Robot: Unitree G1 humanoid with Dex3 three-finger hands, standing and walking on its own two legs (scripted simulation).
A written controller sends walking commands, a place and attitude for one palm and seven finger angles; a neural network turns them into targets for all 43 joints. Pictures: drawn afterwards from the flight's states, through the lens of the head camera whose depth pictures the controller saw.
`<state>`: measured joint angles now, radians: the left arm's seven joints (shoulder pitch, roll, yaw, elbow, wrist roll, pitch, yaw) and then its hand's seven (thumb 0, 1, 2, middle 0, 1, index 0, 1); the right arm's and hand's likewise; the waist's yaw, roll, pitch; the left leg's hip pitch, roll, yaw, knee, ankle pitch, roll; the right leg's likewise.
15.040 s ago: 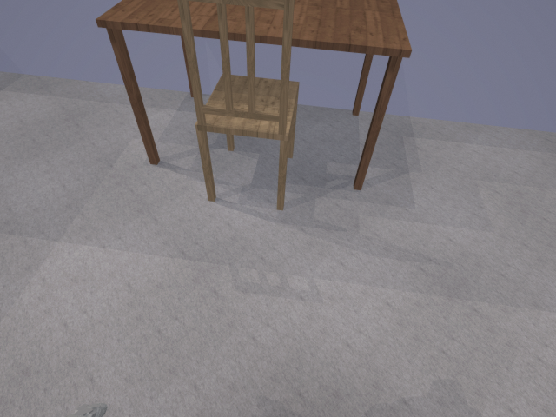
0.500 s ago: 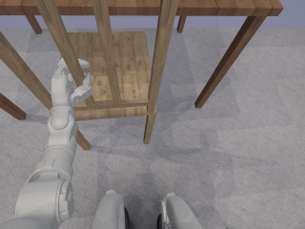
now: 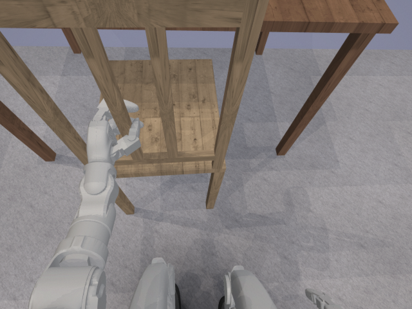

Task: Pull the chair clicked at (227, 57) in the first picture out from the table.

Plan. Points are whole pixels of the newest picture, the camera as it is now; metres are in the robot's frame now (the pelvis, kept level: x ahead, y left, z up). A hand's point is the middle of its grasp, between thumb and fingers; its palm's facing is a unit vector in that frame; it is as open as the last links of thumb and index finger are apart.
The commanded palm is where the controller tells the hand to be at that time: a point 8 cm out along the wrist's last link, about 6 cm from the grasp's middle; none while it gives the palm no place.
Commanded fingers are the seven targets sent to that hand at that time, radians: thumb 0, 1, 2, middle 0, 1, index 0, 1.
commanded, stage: step backward, pulling the chair out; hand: left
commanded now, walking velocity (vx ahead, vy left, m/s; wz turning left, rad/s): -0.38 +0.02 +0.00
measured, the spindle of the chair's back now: (119, 112) +0.47 +0.15 +0.06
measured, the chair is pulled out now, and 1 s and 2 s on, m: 0.05 0.19 0.25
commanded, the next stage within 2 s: none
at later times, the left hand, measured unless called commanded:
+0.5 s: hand (141, 155) +0.38 +0.11 +0.04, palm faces -0.05 -0.99 -0.12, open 5.4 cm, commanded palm +0.37 +0.16 +0.04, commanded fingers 0.00 0.90 0.90 -0.50 -1.45 -0.50 -1.45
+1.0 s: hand (140, 203) +0.30 +0.11 +0.04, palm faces -0.03 -0.99 -0.14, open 5.5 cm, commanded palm +0.31 +0.16 +0.05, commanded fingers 0.00 0.90 0.90 -0.50 -1.45 -0.50 -1.45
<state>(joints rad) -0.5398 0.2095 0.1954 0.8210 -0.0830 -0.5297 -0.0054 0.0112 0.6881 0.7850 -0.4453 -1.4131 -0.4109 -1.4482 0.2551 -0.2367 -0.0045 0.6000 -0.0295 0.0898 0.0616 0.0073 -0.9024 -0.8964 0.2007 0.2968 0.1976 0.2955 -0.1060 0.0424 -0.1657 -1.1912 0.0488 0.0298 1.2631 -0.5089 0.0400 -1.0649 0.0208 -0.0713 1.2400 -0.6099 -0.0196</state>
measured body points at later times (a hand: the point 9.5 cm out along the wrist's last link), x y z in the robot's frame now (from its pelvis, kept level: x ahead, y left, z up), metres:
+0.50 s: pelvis -0.01 +0.02 +0.10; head +0.09 +0.02 +0.54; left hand +0.38 +0.17 +0.05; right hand +0.04 -0.26 -0.03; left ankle +0.04 +0.10 -0.62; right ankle -0.01 -0.11 -0.62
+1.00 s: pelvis -0.06 +0.00 +0.10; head +0.01 -0.01 +0.54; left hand +0.30 +0.16 +0.05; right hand +0.01 -0.28 -0.03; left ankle +0.04 +0.10 -0.62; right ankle -0.01 -0.11 -0.62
